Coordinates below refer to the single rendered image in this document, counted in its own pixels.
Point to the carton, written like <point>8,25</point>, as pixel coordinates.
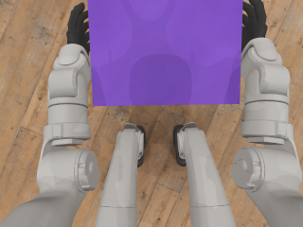
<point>165,52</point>

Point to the robot left forearm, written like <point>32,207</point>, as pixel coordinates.
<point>67,101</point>

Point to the robot right upper arm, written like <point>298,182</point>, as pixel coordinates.
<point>271,178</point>

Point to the robot right thigh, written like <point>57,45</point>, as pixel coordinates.
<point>208,204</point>

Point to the right robot shin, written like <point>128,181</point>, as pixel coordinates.
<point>188,126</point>

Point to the robot right forearm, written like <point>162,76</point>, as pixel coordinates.
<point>266,97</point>

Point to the robot right hand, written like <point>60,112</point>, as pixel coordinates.
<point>255,23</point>

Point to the robot left hand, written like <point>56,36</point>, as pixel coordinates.
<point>76,33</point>

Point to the robot left upper arm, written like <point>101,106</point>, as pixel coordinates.
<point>64,178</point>

